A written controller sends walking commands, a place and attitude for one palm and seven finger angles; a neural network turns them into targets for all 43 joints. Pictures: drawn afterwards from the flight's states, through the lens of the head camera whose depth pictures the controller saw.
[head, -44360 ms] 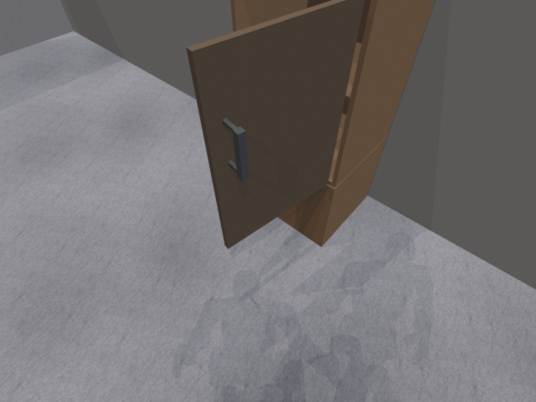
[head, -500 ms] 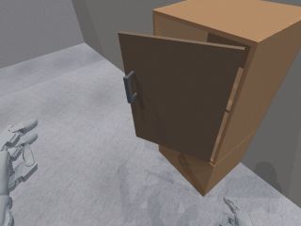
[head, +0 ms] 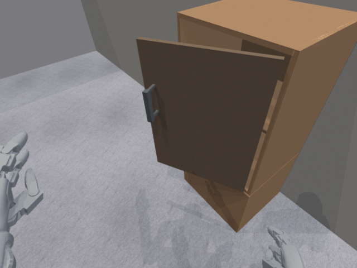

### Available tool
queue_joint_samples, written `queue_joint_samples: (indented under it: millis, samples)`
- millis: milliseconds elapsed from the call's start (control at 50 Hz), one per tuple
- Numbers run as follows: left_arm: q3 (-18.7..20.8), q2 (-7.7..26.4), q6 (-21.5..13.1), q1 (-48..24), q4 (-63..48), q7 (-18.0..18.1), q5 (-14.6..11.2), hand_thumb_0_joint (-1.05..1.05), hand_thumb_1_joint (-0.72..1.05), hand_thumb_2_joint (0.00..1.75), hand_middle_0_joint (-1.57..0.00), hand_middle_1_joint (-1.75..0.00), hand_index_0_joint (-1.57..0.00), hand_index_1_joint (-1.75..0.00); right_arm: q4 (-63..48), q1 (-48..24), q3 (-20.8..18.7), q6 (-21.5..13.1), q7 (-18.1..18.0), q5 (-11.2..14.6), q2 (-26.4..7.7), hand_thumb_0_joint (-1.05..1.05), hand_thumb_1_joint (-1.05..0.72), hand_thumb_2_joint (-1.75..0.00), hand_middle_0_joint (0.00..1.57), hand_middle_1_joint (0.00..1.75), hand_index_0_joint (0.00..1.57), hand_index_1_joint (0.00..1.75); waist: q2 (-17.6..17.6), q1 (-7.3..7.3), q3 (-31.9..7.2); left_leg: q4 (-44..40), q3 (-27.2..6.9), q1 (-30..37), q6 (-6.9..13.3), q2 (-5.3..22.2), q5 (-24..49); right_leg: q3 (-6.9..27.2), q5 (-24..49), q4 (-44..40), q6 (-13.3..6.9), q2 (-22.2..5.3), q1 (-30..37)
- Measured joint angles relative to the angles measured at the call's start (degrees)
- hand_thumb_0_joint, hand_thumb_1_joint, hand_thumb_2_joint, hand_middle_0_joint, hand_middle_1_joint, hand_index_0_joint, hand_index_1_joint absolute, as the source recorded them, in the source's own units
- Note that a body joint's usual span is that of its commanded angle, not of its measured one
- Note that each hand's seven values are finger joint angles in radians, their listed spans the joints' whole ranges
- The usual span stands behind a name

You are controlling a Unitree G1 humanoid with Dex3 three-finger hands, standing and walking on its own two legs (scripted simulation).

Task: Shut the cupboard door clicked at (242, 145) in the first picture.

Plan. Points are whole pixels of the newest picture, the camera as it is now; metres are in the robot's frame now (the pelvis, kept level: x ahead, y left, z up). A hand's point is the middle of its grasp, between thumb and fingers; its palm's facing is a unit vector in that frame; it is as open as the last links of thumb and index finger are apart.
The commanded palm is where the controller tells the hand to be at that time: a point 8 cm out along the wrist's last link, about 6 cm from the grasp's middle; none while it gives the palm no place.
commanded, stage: step back with the hand held close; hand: left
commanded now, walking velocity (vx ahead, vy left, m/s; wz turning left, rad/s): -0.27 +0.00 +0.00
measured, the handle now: (151, 103) +0.63 +0.17 +0.03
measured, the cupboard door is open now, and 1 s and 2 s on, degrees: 27 27 27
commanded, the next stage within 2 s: stop stepping back and stand still in 1.46 s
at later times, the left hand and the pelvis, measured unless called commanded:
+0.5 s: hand (15, 206) +0.17 +0.30 +0.15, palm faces +0.37 -0.79 -0.49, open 7.4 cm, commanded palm +0.10 +0.33 +0.17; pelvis -0.04 +0.03 -0.01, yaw -1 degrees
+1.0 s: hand out of the picture +0.08 +0.31 +0.16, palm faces +0.47 -0.76 -0.44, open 7.4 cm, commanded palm +0.00 +0.34 +0.17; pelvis -0.12 +0.04 -0.02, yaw +2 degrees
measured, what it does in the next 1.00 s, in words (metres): shifts its weight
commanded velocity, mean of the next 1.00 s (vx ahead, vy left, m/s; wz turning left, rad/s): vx -0.30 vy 0.00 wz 0.00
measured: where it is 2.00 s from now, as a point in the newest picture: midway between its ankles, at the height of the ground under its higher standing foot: outside the picture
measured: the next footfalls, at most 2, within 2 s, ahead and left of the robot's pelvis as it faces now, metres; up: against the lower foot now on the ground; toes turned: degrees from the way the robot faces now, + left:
right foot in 1.12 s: -0.13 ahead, -0.10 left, +0.00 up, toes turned +7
right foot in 1.52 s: -0.21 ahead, -0.07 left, +0.00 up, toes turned +2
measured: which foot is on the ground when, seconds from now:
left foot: down 0.00-1.00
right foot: down 0.00-0.96, up 0.98-1.00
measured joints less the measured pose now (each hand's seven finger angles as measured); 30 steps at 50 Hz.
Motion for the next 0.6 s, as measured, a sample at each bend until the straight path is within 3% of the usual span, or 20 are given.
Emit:
queue_joint_samples:
  millis: [160,340,480,600]
  samples:
    - [1.5,1.2,-3.6,2.0,-0.3,0.5,0.6,0.01,0.88,0.90,-0.21,-0.30,-0.22,-0.31,-0.7,-0.6,-1.1,3.5,-0.2,0.0,-1.3,0.02,-0.91,-0.89,0.20,0.30,0.20,0.30,0.9,-1.40,-1.6,4.0,0.0,-6.3,0.5,0.5,-1.3,0.0,-0.2,2.1,0.5,0.3,-5.5]
    - [2.6,4.4,-3.1,4.0,-2.8,1.2,0.2,0.01,0.88,0.90,-0.21,-0.30,-0.22,-0.31,-2.9,-1.1,-2.0,7.1,-1.2,0.6,-1.4,0.02,-0.91,-0.90,0.20,0.30,0.20,0.30,-0.6,-2.91,-1.2,4.8,1.8,-9.0,1.7,-0.4,-0.5,1.6,-0.2,5.3,1.8,-0.7,-9.7]
    - [3.5,5.7,-3.9,5.3,-5.2,2.0,0.3,0.01,0.88,0.90,-0.21,-0.30,-0.22,-0.31,-4.2,-0.2,-1.4,6.8,-1.4,0.5,-0.6,0.02,-0.91,-0.90,0.20,0.30,0.20,0.30,-2.2,-3.66,-1.2,5.6,2.0,-11.5,2.6,-0.6,1.0,1.7,1.2,6.3,2.5,-1.0,-12.2]
    - [5.0,5.1,-6.2,4.9,-5.8,2.7,1.5,0.01,0.88,0.90,-0.21,-0.30,-0.22,-0.31,-4.3,1.0,-0.8,4.7,-1.4,0.1,-0.2,0.02,-0.91,-0.89,0.20,0.30,0.20,0.30,-2.7,-3.34,-0.6,7.6,1.4,-14.2,3.2,-0.6,2.0,1.0,2.0,8.4,2.7,-1.0,-14.7]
